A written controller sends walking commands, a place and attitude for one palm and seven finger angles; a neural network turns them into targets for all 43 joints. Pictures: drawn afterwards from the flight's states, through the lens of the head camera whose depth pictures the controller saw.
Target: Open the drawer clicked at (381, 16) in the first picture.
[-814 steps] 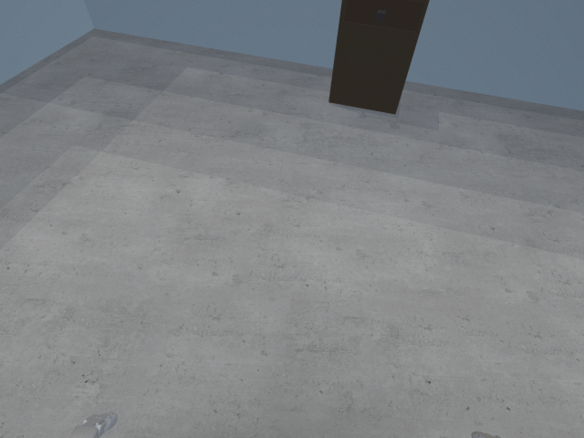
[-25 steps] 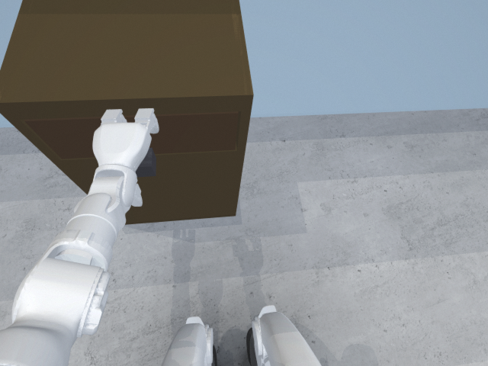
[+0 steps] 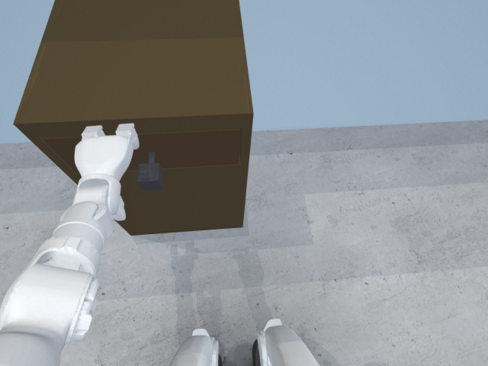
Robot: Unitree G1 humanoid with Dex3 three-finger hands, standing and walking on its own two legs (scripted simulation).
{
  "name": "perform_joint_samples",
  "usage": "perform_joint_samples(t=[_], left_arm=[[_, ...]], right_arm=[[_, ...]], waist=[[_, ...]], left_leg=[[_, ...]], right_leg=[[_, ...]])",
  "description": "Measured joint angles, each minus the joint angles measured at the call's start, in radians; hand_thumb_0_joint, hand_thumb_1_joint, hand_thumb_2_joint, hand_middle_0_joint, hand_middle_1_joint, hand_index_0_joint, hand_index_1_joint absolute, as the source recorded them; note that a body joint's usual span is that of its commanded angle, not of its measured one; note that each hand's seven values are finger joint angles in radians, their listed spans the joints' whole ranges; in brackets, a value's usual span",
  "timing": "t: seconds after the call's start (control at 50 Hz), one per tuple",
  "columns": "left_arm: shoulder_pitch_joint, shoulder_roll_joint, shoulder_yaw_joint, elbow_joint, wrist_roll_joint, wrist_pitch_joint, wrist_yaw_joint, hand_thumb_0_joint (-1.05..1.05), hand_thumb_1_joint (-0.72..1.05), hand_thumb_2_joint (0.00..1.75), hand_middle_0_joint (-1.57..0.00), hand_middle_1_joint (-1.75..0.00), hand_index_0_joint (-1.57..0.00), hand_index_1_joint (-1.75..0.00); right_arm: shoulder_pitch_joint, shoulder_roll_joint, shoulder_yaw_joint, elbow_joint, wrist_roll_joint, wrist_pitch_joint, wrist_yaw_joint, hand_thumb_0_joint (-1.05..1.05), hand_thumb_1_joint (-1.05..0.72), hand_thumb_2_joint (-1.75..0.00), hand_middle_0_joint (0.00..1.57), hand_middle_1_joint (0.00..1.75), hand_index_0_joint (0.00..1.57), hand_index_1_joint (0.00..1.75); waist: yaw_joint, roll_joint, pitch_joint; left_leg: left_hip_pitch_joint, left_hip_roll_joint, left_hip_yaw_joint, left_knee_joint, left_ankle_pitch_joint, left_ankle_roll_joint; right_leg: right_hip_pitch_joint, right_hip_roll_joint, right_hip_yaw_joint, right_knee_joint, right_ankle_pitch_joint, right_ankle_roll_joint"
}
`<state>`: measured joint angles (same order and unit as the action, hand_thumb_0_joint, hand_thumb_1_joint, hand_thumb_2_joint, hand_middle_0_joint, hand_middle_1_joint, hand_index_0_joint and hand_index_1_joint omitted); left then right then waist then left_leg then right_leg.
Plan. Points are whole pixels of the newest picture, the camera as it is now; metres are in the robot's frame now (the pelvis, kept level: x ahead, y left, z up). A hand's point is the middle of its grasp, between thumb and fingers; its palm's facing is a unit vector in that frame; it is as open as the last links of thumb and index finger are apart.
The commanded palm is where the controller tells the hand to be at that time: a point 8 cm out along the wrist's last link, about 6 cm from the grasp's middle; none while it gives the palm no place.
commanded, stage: move the hooked fingers above the handle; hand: left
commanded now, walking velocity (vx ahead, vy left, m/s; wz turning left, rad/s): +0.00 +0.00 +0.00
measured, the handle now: (151, 168) +0.51 +0.17 -0.12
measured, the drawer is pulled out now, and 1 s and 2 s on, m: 0.00 0.00 0.00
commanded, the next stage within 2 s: none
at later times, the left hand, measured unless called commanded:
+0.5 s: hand (113, 170) +0.47 +0.22 -0.05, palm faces -0.13 -0.02 -0.99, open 13.6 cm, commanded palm +0.46 +0.20 +0.01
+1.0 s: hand (121, 168) +0.47 +0.21 -0.05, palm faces -0.03 -0.03 -1.00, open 13.6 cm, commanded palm +0.46 +0.20 +0.01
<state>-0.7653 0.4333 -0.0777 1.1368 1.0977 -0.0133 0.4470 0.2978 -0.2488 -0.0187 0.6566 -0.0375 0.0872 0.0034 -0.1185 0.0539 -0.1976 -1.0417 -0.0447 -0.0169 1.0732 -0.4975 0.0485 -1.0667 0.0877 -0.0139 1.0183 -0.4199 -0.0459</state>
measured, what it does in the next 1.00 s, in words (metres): stands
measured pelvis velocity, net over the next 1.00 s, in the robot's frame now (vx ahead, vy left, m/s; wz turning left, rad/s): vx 0.00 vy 0.02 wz -0.01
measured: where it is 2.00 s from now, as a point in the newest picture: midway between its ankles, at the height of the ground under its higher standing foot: outside the picture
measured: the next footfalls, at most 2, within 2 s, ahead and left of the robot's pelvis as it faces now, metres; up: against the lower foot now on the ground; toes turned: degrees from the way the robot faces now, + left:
none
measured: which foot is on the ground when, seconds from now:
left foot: down 0.00-1.00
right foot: down 0.00-1.00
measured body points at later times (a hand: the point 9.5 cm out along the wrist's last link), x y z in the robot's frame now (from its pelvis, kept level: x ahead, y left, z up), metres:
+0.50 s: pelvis -0.01 +0.02 +0.00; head +0.13 +0.01 +0.43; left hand +0.47 +0.22 +0.01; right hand +0.03 -0.24 -0.14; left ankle -0.01 +0.09 -0.66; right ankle +0.02 -0.09 -0.66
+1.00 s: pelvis +0.00 +0.02 -0.01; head +0.14 +0.02 +0.42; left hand +0.47 +0.21 +0.00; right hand +0.04 -0.23 -0.14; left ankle -0.01 +0.09 -0.66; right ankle +0.02 -0.09 -0.66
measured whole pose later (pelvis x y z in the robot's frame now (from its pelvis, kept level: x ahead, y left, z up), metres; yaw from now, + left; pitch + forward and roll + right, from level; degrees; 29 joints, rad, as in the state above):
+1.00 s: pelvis +0.00 +0.02 -0.01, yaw -1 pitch +28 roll -3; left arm -0.78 0.37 -0.03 1.09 1.11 0.08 0.54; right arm 0.26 -0.22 -0.01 0.68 -0.05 0.14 0.03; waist -0.14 0.07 -0.18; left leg -1.08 -0.05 -0.01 1.12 -0.51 0.07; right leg -1.10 0.08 -0.01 1.04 -0.42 -0.02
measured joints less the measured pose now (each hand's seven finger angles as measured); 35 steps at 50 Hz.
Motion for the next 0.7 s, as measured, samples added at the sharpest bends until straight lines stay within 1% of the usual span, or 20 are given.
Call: perform_joint_samples(t=[0.06,0.1,0.16,0.2,0.24,0.28,0.32,0.36,0.4,0.44,0.46,0.5,0.54,0.58,0.64,0.7], left_arm=[[0.017,-0.02,-0.016,-0.02,-0.006,-0.037,-0.015,0.0,-0.49,0.3,-0.32,-1.2,-0.33,-1.21],[0.033,-0.036,-0.009,-0.046,0.003,-0.071,-0.013,-0.01,-0.49,0.3,-0.32,-1.2,-0.33,-1.21],[0.049,-0.046,0.019,-0.091,0.04,-0.115,0.026,0.0,-0.49,0.3,-0.32,-1.2,-0.33,-1.21],[0.04,-0.04,0.043,-0.105,0.064,-0.118,0.074,0.0,-0.49,0.3,-0.33,-1.2,-0.33,-1.2],[0.014,-0.031,0.061,-0.097,0.073,-0.095,0.121,0.0,-0.49,0.3,-0.34,-1.21,-0.33,-1.2],[-0.004,-0.036,0.053,-0.076,0.074,-0.073,0.153,0.0,-0.48,0.3,-0.39,-1.25,-0.34,-1.22],[-0.017,-0.051,0.042,-0.057,0.065,-0.025,0.167,0.0,-0.48,0.3,-0.4,-1.26,-0.35,-1.24],[-0.03,-0.059,0.054,-0.025,0.043,0.035,0.15,0.0,-0.48,0.3,-0.39,-1.25,-0.36,-1.24],[-0.039,-0.049,0.062,0.007,0.022,0.078,0.121,0.0,-0.48,0.3,-0.38,-1.24,-0.36,-1.25],[-0.046,-0.033,0.054,0.032,0.003,0.099,0.08,0.0,-0.48,0.3,-0.37,-1.23,-0.35,-1.24],[-0.048,-0.024,0.052,0.039,-0.005,0.099,0.056,0.0,-0.48,0.3,-0.36,-1.23,-0.35,-1.24],[-0.048,-0.005,0.042,0.039,-0.018,0.08,0.013,0.0,-0.48,0.3,-0.35,-1.22,-0.34,-1.23],[-0.043,0.005,0.021,0.028,-0.025,0.043,-0.021,0.0,-0.48,0.3,-0.34,-1.21,-0.34,-1.22],[-0.035,0.005,-0.001,0.012,-0.02,-0.004,-0.04,0.0,-0.48,0.3,-0.33,-1.21,-0.33,-1.22],[-0.022,-0.013,-0.02,-0.005,-0.001,-0.065,-0.035,0.0,-0.49,0.3,-0.33,-1.2,-0.33,-1.21],[-0.008,-0.033,0.001,-0.026,0.027,-0.105,0.005,0.0,-0.49,0.3,-0.32,-1.2,-0.32,-1.21]], right_arm=[[0.004,-0.009,-0.016,0.009,-0.005,-0.004,0.003,0.0,-0.9,-0.9,0.21,0.3,0.2,0.3],[0.003,-0.012,-0.021,0.014,-0.01,-0.004,0.003,0.0,-0.9,-0.9,0.2,0.3,0.2,0.3],[-0.003,-0.013,-0.023,0.019,-0.021,0.001,0.001,0.0,-0.9,-0.9,0.2,0.3,0.2,0.3],[-0.013,-0.011,-0.022,0.023,-0.027,0.008,0.002,0.0,-0.9,-0.9,0.2,0.3,0.2,0.3],[-0.025,-0.006,-0.019,0.027,-0.03,0.015,0.006,0.0,-0.9,-0.9,0.2,0.3,0.2,0.3],[-0.034,-0.002,-0.015,0.031,-0.03,0.023,0.013,0.0,-0.9,-0.9,0.2,0.3,0.2,0.3],[-0.043,0.004,-0.007,0.032,-0.025,0.032,0.021,0.0,-0.9,-0.9,0.2,0.3,0.2,0.3],[-0.051,0.011,0.007,0.029,-0.017,0.04,0.024,0.0,-0.9,-0.9,0.2,0.3,0.2,0.3],[-0.052,0.019,0.021,0.021,-0.008,0.044,0.022,0.0,-0.9,-0.9,0.2,0.3,0.2,0.3],[-0.045,0.026,0.029,0.012,-0.001,0.039,0.016,0.0,-0.9,-0.9,0.2,0.3,0.2,0.3],[-0.038,0.028,0.032,0.008,0.002,0.034,0.012,0.0,-0.9,-0.9,0.2,0.3,0.2,0.3],[-0.019,0.028,0.034,0.002,0.004,0.024,0.006,0.0,-0.9,-0.9,0.21,0.3,0.2,0.3],[0.004,0.026,0.027,0.002,0.004,0.012,0.001,0.0,-0.9,-0.9,0.21,0.3,0.2,0.3],[0.024,0.02,0.018,0.008,0.001,0.003,-0.002,0.0,-0.9,-0.9,0.21,0.3,0.2,0.3],[0.041,0.007,0.002,0.022,-0.007,-0.002,0.0,0.0,-0.9,-0.9,0.21,0.3,0.2,0.3],[0.038,-0.004,-0.009,0.03,-0.017,0.002,0.005,0.0,-0.9,-0.9,0.21,0.3,0.2,0.3]], waist=[[0.004,-0.003,0.001],[0.002,-0.007,-0.002],[-0.009,-0.008,-0.01],[-0.018,-0.007,-0.012],[-0.025,-0.005,-0.009],[-0.024,0.001,-0.004],[-0.022,0.006,0.005],[-0.025,0.008,0.013],[-0.031,0.009,0.018],[-0.034,0.01,0.024],[-0.034,0.009,0.025],[-0.033,0.008,0.022],[-0.027,0.006,0.016],[-0.02,0.004,0.007],[-0.014,0.004,-0.007],[-0.018,0.002,-0.015]], left_leg=[[-0.021,-0.005,-0.007,0.022,-0.008,0.002],[-0.038,-0.007,-0.009,0.038,-0.013,0.003],[-0.069,-0.008,-0.009,0.065,-0.023,0.005],[-0.086,-0.008,-0.006,0.082,-0.03,0.007],[-0.099,-0.007,-0.003,0.095,-0.033,0.009],[-0.102,-0.008,0.001,0.097,-0.033,0.011],[-0.092,-0.007,0.007,0.087,-0.027,0.015],[-0.073,-0.006,0.016,0.066,-0.017,0.018],[-0.052,-0.004,0.024,0.042,-0.006,0.02],[-0.031,-0.004,0.026,0.02,0.004,0.022],[-0.024,-0.004,0.026,0.012,0.008,0.023],[-0.016,-0.004,0.023,0.003,0.012,0.023],[-0.015,-0.005,0.018,0.005,0.01,0.023],[-0.02,-0.007,0.011,0.016,0.004,0.023],[-0.042,-0.01,0.001,0.046,-0.012,0.024],[-0.077,-0.011,-0.002,0.081,-0.028,0.025]], right_leg=[[-0.016,-0.005,-0.009,0.018,-0.009,0.002],[-0.032,-0.006,-0.012,0.032,-0.015,0.003],[-0.061,-0.007,-0.014,0.056,-0.024,0.005],[-0.079,-0.007,-0.013,0.072,-0.029,0.007],[-0.092,-0.007,-0.011,0.084,-0.032,0.009],[-0.096,-0.007,-0.008,0.086,-0.03,0.013],[-0.087,-0.007,-0.001,0.077,-0.024,0.017],[-0.072,-0.006,0.009,0.06,-0.012,0.02],[-0.054,-0.005,0.019,0.038,0.0,0.023],[-0.033,-0.005,0.023,0.017,0.01,0.025],[-0.026,-0.005,0.023,0.008,0.014,0.025],[-0.016,-0.005,0.021,-0.003,0.018,0.025],[-0.011,-0.006,0.016,-0.005,0.016,0.025],[-0.012,-0.008,0.009,0.001,0.009,0.024],[-0.029,-0.01,-0.003,0.023,-0.006,0.025],[-0.061,-0.01,-0.009,0.054,-0.021,0.026]])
